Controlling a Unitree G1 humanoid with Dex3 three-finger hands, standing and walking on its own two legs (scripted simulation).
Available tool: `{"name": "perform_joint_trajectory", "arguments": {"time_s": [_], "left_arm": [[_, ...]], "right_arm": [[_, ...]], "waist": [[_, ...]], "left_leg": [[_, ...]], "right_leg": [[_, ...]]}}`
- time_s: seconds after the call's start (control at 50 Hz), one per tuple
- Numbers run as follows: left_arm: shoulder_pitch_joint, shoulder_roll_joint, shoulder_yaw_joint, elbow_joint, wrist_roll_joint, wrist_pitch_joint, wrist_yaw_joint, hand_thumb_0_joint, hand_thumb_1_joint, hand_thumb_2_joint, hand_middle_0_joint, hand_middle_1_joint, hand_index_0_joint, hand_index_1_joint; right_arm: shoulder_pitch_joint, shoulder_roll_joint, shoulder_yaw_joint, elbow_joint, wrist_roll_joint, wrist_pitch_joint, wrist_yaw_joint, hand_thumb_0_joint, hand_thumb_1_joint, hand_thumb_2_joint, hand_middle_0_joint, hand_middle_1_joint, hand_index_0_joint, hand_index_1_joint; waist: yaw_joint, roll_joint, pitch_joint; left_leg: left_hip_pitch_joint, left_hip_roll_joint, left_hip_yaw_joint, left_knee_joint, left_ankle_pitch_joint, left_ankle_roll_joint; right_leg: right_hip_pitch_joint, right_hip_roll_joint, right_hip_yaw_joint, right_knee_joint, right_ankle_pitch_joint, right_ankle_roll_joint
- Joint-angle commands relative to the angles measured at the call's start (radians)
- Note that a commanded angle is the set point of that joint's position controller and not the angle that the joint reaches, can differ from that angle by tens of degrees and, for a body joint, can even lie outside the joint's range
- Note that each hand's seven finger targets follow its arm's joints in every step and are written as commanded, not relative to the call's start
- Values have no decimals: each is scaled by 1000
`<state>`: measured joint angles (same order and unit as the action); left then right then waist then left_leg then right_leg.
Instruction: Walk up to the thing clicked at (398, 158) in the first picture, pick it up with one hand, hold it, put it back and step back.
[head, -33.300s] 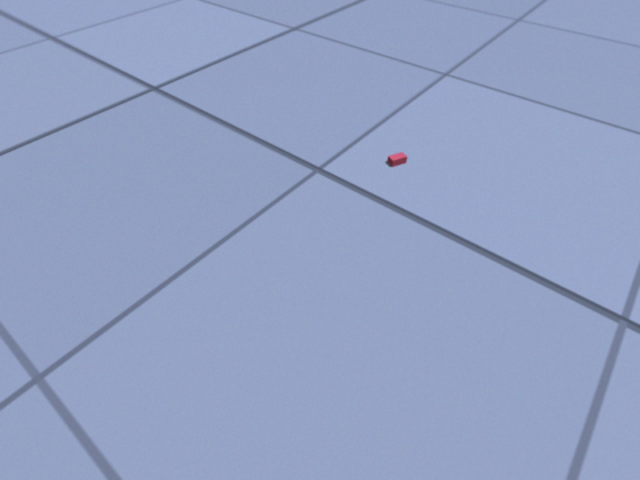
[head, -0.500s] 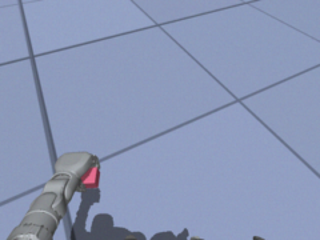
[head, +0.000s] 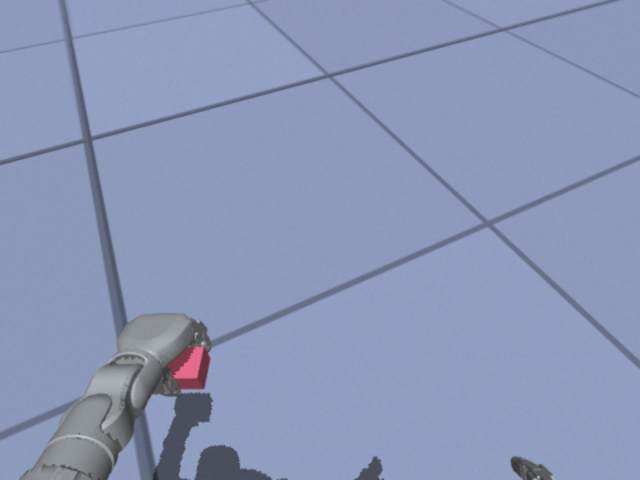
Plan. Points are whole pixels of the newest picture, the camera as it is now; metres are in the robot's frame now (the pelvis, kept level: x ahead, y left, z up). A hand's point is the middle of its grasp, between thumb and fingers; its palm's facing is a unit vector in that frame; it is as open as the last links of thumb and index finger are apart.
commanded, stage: hold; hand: left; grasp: from above
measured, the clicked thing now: (174, 367) +0.32 +0.23 -0.08
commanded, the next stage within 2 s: crouch in 1.54 s
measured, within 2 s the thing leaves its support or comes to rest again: neither
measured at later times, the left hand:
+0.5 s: hand (166, 371) +0.29 +0.21 -0.03, palm faces -0.46 -0.02 -0.89, open 7.7 cm
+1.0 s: hand (163, 377) +0.28 +0.21 -0.01, palm faces -0.45 -0.03 -0.89, open 7.7 cm
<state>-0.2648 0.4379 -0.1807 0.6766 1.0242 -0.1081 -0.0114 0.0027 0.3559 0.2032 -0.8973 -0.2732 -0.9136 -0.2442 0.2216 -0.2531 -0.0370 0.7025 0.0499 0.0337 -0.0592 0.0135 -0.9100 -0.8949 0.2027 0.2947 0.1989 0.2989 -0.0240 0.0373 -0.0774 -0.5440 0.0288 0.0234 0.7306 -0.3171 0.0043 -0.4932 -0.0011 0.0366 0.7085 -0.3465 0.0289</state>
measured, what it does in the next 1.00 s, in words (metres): stands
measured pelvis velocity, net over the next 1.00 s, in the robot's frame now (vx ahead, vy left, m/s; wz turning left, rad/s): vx -0.01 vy -0.01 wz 0.00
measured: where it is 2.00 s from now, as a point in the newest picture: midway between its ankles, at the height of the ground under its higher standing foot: outside the picture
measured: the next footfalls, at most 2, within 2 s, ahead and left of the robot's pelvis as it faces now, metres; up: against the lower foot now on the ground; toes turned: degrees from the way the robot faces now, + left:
none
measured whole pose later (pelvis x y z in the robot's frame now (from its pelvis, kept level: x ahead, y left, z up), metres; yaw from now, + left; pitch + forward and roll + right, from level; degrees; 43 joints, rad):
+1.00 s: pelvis -0.01 -0.01 +0.02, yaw +0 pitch +2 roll +0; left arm -0.18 0.44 -0.20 0.51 0.99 -0.09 -0.09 0.00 0.37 0.17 -0.90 -0.26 -0.92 -0.23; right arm 0.18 -0.25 -0.02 0.66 0.07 0.07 -0.08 0.02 -0.91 -0.90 0.20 0.29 0.20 0.30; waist 0.00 0.05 -0.03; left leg -0.36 0.02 0.03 0.57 -0.24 0.00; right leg -0.33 -0.01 0.05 0.58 -0.28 0.02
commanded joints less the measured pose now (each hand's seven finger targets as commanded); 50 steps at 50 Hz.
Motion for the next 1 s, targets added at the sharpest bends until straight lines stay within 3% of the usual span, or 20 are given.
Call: {"name": "perform_joint_trajectory", "arguments": {"time_s": [0.0,0.14,0.18,0.22,0.3,0.64,0.68,0.74,0.96,0.98], "left_arm": [[-286,212,108,-193,-9,-2,21,0,773,374,-1086,-369,-1124,-331],[-291,218,114,-245,-17,-4,7,0,769,357,-1075,-359,-1116,-318],[-262,197,100,-231,-11,0,2,0,764,341,-1075,-351,-1116,-310],[-267,222,121,-256,-15,0,4,0,769,354,-1078,-359,-1118,-319],[-264,201,105,-272,-16,4,-2,0,757,368,-1081,-353,-1116,-319],[-246,217,116,-337,-30,9,-19,0,744,341,-1070,-358,-1107,-320],[-248,202,99,-335,-30,11,-18,0,764,353,-1094,-350,-1129,-316],[-235,211,114,-317,-31,15,-21,0,756,364,-1090,-355,-1123,-322],[-227,197,94,-378,-46,16,-42,0,781,337,-1087,-375,-1131,-332],[-226,217,111,-373,-44,15,-43,0,768,314,-1069,-372,-1116,-324]], "right_arm": [[-25,-136,-46,-123,2,-29,-16,0,-901,-898,200,300,200,300],[-49,-139,-44,-142,5,-20,-19,0,-897,-897,200,300,200,300],[-52,-134,-42,-145,6,-18,-19,0,-900,-899,200,300,199,300],[-57,-138,-43,-148,7,-17,-20,0,-896,-897,200,300,199,300],[-66,-132,-41,-150,6,-16,-21,0,-900,-899,199,300,199,300],[-99,-127,-31,-170,13,-11,-29,0,-905,-902,199,300,199,300],[-111,-127,-30,-178,17,-10,-31,0,-906,-902,199,300,199,300],[-117,-126,-28,-176,17,-8,-32,0,-907,-902,199,300,199,300],[-141,-121,-21,-193,21,-8,-35,0,-905,-902,199,300,199,300],[-139,-124,-21,-192,20,-8,-35,0,-903,-901,199,300,199,300]], "waist": [[-5,-15,-263],[2,21,-245],[0,-3,-238],[13,0,-248],[3,-2,-237],[21,-1,-221],[17,-14,-197],[25,-15,-187],[24,-13,-166],[29,-3,-160]], "left_leg": [[241,-35,-7,-94,245,7],[270,-34,-6,-124,229,3],[275,-32,-7,-127,240,5],[280,-35,-6,-131,251,6],[291,-37,0,-142,226,7],[329,-40,7,-189,214,12],[330,-40,7,-198,202,12],[331,-43,10,-205,196,12],[357,-40,8,-246,169,12],[354,-37,7,-254,160,10]], "right_leg": [[74,46,-16,-111,237,-33],[78,45,-20,-127,212,-36],[77,47,-21,-125,221,-36],[93,45,-22,-130,229,-36],[91,43,-16,-144,212,-34],[142,38,-13,-190,200,-33],[137,39,-14,-200,190,-32],[143,37,-14,-211,181,-32],[168,38,-12,-245,152,-35],[172,39,-14,-248,141,-38]]}}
